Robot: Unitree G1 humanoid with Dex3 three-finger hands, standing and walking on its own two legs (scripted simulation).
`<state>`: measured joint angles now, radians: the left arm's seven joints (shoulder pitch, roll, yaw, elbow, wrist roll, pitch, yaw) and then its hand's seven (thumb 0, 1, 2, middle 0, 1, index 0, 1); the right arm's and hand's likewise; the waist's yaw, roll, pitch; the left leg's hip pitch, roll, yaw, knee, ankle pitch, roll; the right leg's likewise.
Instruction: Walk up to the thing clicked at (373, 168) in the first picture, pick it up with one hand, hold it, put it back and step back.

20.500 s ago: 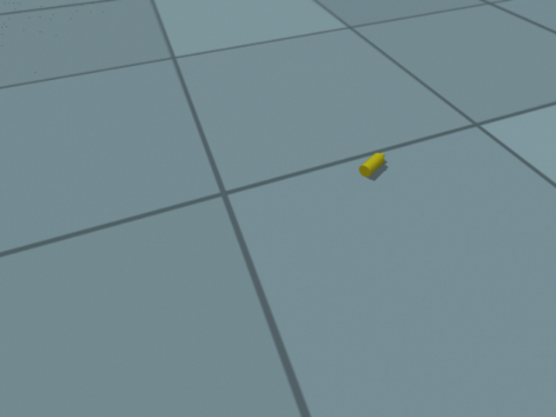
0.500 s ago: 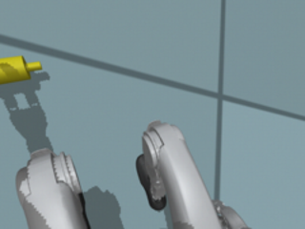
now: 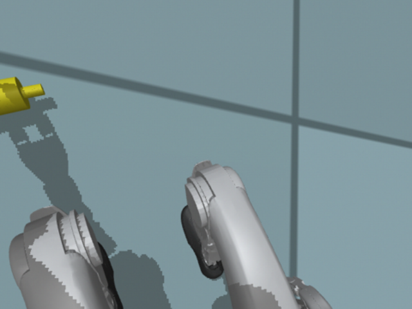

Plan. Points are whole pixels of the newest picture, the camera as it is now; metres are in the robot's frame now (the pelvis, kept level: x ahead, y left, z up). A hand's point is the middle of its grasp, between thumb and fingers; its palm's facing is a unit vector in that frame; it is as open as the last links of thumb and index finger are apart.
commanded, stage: close in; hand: left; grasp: from above
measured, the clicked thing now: out of the picture +0.55 +0.29 -0.29
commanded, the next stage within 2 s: rest palm in 0.20 s
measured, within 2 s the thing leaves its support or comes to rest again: neither
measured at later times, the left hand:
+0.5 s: hand out of the picture +0.52 +0.30 -0.20, palm faces -0.47 -0.09 -0.88, open 12.5 cm
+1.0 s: hand out of the picture +0.52 +0.30 -0.24, palm faces -0.45 -0.10 -0.89, open 12.5 cm
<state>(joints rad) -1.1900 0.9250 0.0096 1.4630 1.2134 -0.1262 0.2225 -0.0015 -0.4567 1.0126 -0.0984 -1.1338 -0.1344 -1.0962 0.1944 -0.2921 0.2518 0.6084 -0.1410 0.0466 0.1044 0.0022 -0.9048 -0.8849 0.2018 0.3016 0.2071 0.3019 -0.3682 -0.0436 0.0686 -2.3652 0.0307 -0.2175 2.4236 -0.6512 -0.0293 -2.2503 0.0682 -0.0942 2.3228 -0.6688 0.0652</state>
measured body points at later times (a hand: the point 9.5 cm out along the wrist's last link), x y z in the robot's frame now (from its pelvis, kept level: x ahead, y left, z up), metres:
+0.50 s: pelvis +0.00 +0.00 -0.01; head +0.28 +0.10 +0.33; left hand +0.54 +0.30 -0.15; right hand +0.03 -0.25 -0.08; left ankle +0.08 +0.14 -0.29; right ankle +0.11 -0.12 -0.29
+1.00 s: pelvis +0.00 +0.01 -0.01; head +0.30 +0.11 +0.31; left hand +0.54 +0.30 -0.19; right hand +0.02 -0.24 -0.07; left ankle +0.08 +0.14 -0.29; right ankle +0.11 -0.12 -0.29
